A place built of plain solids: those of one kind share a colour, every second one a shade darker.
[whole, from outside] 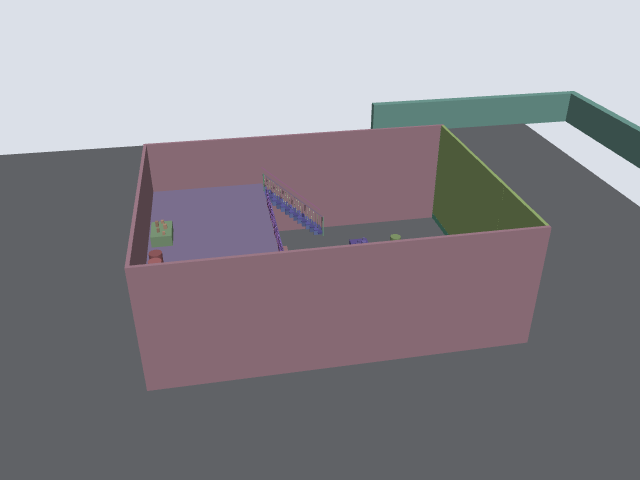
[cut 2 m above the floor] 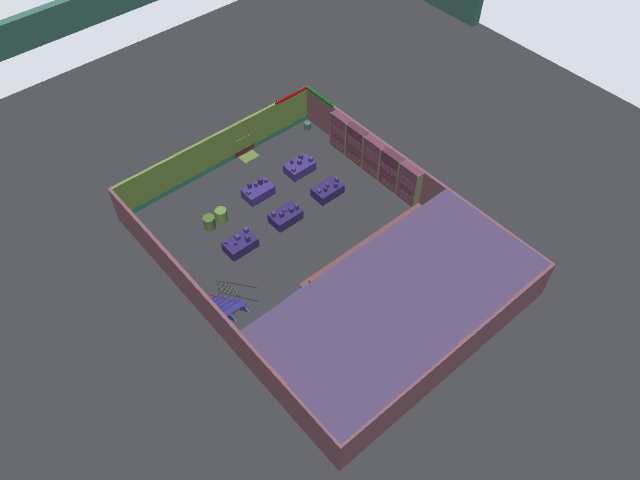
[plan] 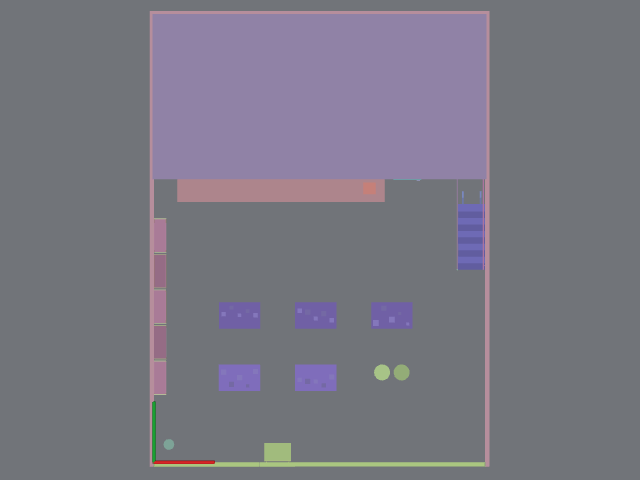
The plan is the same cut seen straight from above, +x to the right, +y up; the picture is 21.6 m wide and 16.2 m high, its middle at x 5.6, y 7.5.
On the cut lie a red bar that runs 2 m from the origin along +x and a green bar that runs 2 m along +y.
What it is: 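A toy shop at street level behind a glazed front, one room two levels high, with a raised rear level reached by one straight flight, fitted out in the 1990s to 2020s; 11.2 x 15.1 m, 5.47 m high throughout; its front glazed onto the street; the raised level 2.94 m over the floor, over the rear 5.5 m, open to the hall behind a guard 1.0 m high along its edge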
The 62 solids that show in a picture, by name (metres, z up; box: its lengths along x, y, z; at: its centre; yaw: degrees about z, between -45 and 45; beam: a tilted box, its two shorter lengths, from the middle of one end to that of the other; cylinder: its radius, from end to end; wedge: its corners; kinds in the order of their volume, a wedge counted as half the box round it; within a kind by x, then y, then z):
{
 "upper_1": {"box": [11.27, 5.58, 2.99], "at": [5.58, 12.34, 1.45]},
 "street_hedge_1": {"box": [0.6, 15.85, 2.25], "at": [-14.02, -8.07, 1.07]},
 "street_hedge_2": {"box": [39.8, 0.6, 2.25], "at": [5.58, -16.3, 1.07]},
 "street_hedge_3": {"box": [0.6, 15.85, 2.25], "at": [25.18, -8.07, 1.07]},
 "wall_1": {"box": [0.15, 15.38, 5.52], "at": [-0.07, 7.54, 2.71]},
 "wall_2": {"box": [11.47, 0.15, 5.52], "at": [5.58, 15.15, 2.71]},
 "wall_3": {"box": [0.15, 15.38, 5.52], "at": [11.24, 7.54, 2.71]},
 "window_wall_1": {"box": [3.57, 0.15, 5.52], "at": [1.78, -0.07, 2.71]},
 "window_wall_2": {"box": [1.2, 0.15, 5.52], "at": [4.17, -0.07, 2.71]},
 "window_wall_3": {"box": [6.4, 0.15, 5.52], "at": [7.97, -0.07, 2.71]},
 "shelves_body_1": {"box": [0.4, 1.16, 2.1], "at": [0.2, 2.85, 1.0]},
 "shelves_body_2": {"box": [0.4, 1.16, 2.1], "at": [0.2, 4.05, 1.0]},
 "shelves_body_3": {"box": [0.4, 1.16, 2.1], "at": [0.2, 5.25, 1.0]},
 "shelves_body_4": {"box": [0.4, 1.16, 2.1], "at": [0.2, 6.45, 1.0]},
 "shelves_body_5": {"box": [0.4, 1.16, 2.1], "at": [0.2, 7.65, 1.0]},
 "table_1": {"box": [1.4, 0.9, 0.55], "at": [2.88, 2.85, 0.23]},
 "table_2": {"box": [1.4, 0.9, 0.55], "at": [2.88, 4.95, 0.23]},
 "table_3": {"box": [1.4, 0.9, 0.55], "at": [5.46, 2.85, 0.23]},
 "table_4": {"box": [1.4, 0.9, 0.55], "at": [5.46, 4.95, 0.23]},
 "table_5": {"box": [1.4, 0.9, 0.55], "at": [8.03, 4.95, 0.23]},
 "shelves_goods_1": {"box": [0.41, 1.04, 0.26], "at": [0.2, 2.86, 1.22]},
 "shelves_goods_2": {"box": [0.41, 0.81, 0.37], "at": [0.2, 2.92, 0.31]},
 "shelves_goods_3": {"box": [0.41, 0.83, 0.28], "at": [0.2, 2.95, 0.75]},
 "shelves_goods_4": {"box": [0.41, 1.01, 0.38], "at": [0.2, 4.04, 0.8]},
 "shelves_goods_5": {"box": [0.41, 0.98, 0.38], "at": [0.2, 4.04, 1.28]},
 "shelves_goods_6": {"box": [0.41, 0.99, 0.28], "at": [0.2, 4.05, 0.27]},
 "shelves_goods_7": {"box": [0.41, 0.92, 0.29], "at": [0.2, 5.19, 0.76]},
 "shelves_goods_8": {"box": [0.41, 1.03, 0.28], "at": [0.2, 5.26, 0.27]},
 "shelves_goods_9": {"box": [0.41, 0.95, 0.38], "at": [0.2, 5.27, 1.28]},
 "shelves_goods_10": {"box": [0.41, 0.84, 0.37], "at": [0.2, 6.39, 0.8]},
 "shelves_goods_11": {"box": [0.41, 1.06, 0.25], "at": [0.2, 6.45, 1.21]},
 "shelves_goods_12": {"box": [0.41, 0.89, 0.29], "at": [0.2, 6.51, 0.28]},
 "shelves_goods_13": {"box": [0.41, 0.92, 0.32], "at": [0.2, 7.63, 1.25]},
 "shelves_goods_14": {"box": [0.41, 0.81, 0.39], "at": [0.2, 7.65, 0.33]},
 "shelves_goods_15": {"box": [0.41, 0.76, 0.38], "at": [0.2, 7.66, 0.8]},
 "upper_table_1": {"box": [1.4, 0.9, 0.55], "at": [6.2, 14.47, 3.17]},
 "bin_1": {"cylinder": 0.27, "from": [7.7, 3.03, 0.0], "to": [7.7, 3.03, 0.67]},
 "bin_2": {"cylinder": 0.27, "from": [8.36, 3.03, 0.0], "to": [8.36, 3.03, 0.64]},
 "upper_bin_1": {"cylinder": 0.27, "from": [3.47, 14.65, 2.94], "to": [3.47, 14.65, 3.47]},
 "upper_bin_2": {"cylinder": 0.27, "from": [4.13, 14.65, 2.94], "to": [4.13, 14.65, 3.46]},
 "counter_top_1": {"box": [7.01, 0.78, 0.04], "at": [4.29, 9.17, 1.02]},
 "stair_guard_rail_1": {"wedge": [[10.21, 6.5, 1.09], [10.21, 6.5, 1.15], [10.21, 9.55, 3.84], [10.21, 9.55, 3.9], [10.26, 6.5, 1.09], [10.26, 6.5, 1.15], [10.26, 9.55, 3.84], [10.26, 9.55, 3.9]]},
 "stallriser_1": {"box": [3.57, 0.05, 0.35], "at": [1.78, -0.02, 0.12]},
 "stallriser_2": {"box": [6.4, 0.05, 0.35], "at": [7.97, -0.02, 0.12]},
 "stair_step_1": {"box": [0.96, 0.26, 0.07], "at": [10.74, 6.63, 0.16]},
 "stair_step_2": {"box": [0.96, 0.26, 0.07], "at": [10.74, 6.84, 0.36]},
 "stair_step_3": {"box": [0.96, 0.26, 0.07], "at": [10.74, 7.06, 0.55]},
 "stair_step_4": {"box": [0.96, 0.26, 0.07], "at": [10.74, 7.28, 0.75]},
 "stair_step_5": {"box": [0.96, 0.26, 0.07], "at": [10.74, 7.5, 0.94]},
 "stair_step_6": {"box": [0.96, 0.26, 0.07], "at": [10.74, 7.72, 1.14]},
 "stair_step_7": {"box": [0.96, 0.26, 0.07], "at": [10.74, 7.93, 1.34]},
 "stair_step_8": {"box": [0.96, 0.26, 0.07], "at": [10.74, 8.15, 1.53]},
 "stair_step_9": {"box": [0.96, 0.26, 0.07], "at": [10.74, 8.37, 1.73]},
 "stair_step_10": {"box": [0.96, 0.26, 0.07], "at": [10.74, 8.59, 1.92]},
 "stair_wall_rail_1": {"wedge": [[11.1, 6.5, 1.1], [11.1, 6.5, 1.15], [11.1, 9.55, 3.84], [11.1, 9.55, 3.9], [11.13, 6.5, 1.1], [11.13, 6.5, 1.15], [11.13, 9.55, 3.84], [11.13, 9.55, 3.9]]},
 "shelves_cheek_1": {"box": [0.41, 0.032, 2.1], "at": [0.21, 5.82, 1.0]},
 "shelves_cheek_2": {"box": [0.41, 0.032, 2.1], "at": [0.21, 7.01, 1.0]},
 "shelves_cheek_3": {"box": [0.41, 0.032, 2.1], "at": [0.21, 8.21, 1.0]},
 "till_1": {"box": [0.42, 0.4, 0.28], "at": [7.27, 9.24, 1.18]},
 "plant_pot_1": {"cylinder": 0.18, "from": [0.5, 0.6, 0.0], "to": [0.5, 0.6, 0.38]},
 "door_mat_1": {"box": [0.9, 0.6, 0.07], "at": [4.17, 0.35, -0.02]},
 "street_door_kick_1": {"box": [1.2, 0.05, 0.35], "at": [4.17, -0.02, 0.12]}
}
